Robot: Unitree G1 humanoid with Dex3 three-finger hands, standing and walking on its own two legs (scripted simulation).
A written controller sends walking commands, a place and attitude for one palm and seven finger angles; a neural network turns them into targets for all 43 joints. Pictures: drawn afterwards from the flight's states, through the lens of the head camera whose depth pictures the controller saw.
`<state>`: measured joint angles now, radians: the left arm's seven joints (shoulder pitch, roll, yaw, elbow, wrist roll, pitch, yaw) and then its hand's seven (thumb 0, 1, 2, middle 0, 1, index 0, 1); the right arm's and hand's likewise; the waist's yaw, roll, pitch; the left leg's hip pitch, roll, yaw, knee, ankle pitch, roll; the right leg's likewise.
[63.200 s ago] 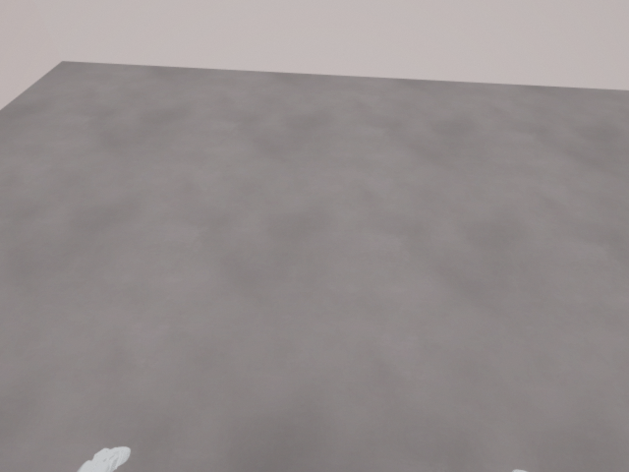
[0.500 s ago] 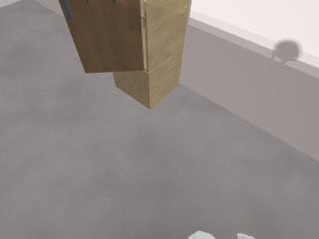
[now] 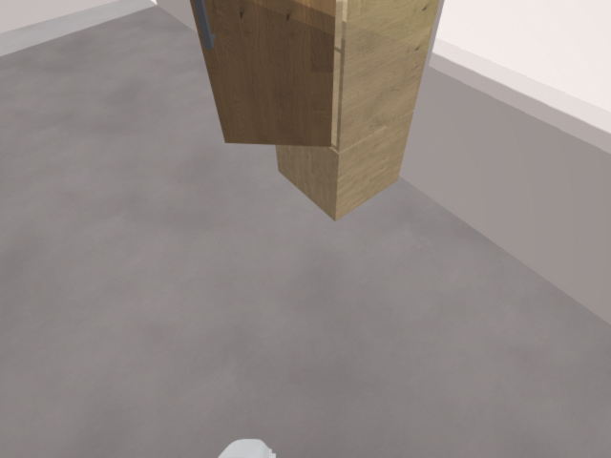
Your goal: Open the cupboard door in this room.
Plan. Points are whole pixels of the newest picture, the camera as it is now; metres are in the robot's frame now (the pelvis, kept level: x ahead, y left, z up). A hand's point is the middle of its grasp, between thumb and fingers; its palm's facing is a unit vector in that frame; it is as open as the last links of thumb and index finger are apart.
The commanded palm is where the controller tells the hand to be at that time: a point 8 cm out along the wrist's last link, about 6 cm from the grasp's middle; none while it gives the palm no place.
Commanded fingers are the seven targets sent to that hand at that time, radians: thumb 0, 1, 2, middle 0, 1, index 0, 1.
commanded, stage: take the last steps up to it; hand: left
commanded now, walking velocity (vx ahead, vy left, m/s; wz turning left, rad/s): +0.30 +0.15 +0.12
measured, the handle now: (206, 20) +1.09 +0.35 +0.06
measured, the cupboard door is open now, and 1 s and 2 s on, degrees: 46 46 46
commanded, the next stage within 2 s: come to a stop and stand still in 1.26 s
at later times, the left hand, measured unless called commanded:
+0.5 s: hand (122, 429) +0.17 +0.32 -0.18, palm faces +0.07 -0.98 -0.16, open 7.4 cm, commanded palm none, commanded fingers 0.00 0.90 0.90 -0.20 -0.30 -0.20 -0.30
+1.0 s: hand (171, 306) +0.38 +0.30 -0.18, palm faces +0.05 -0.98 -0.20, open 7.1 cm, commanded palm none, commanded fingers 0.00 0.90 0.90 -0.20 -0.30 -0.20 -0.30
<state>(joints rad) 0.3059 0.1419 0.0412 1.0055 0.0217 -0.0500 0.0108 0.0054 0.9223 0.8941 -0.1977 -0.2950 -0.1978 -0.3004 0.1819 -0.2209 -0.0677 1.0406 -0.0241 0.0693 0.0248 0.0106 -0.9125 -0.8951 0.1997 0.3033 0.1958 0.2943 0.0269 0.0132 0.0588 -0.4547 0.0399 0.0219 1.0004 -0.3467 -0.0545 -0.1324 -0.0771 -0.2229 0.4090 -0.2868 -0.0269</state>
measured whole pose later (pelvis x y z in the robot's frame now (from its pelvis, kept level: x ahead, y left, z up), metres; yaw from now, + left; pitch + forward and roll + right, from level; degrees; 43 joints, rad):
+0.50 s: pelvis +0.12 +0.13 +0.00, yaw +1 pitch +0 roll +0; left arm 0.20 0.19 0.07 1.04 0.02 -0.01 -0.01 0.01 0.91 0.89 -0.19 -0.29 -0.19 -0.30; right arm 0.29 -0.18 -0.04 1.04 -0.02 -0.07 -0.03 -0.02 -0.95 -0.89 0.21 0.30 0.20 0.30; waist 0.01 -0.04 0.05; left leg -0.08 -0.06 0.17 0.32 -0.25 0.10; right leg -0.59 -0.09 -0.05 1.14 -0.23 0.00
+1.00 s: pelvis +0.31 +0.12 -0.01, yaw +0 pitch +0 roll -1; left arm 0.19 0.16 0.07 1.01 0.00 -0.08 0.03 -0.03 0.96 0.89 -0.20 -0.30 -0.20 -0.30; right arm 0.34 -0.10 -0.03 1.11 -0.02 -0.01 -0.01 0.01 -0.91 -0.89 0.20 0.30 0.20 0.29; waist -0.04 0.01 0.08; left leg -0.45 0.08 0.04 1.10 -0.35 0.00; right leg -0.19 0.03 -0.14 0.46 -0.26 -0.07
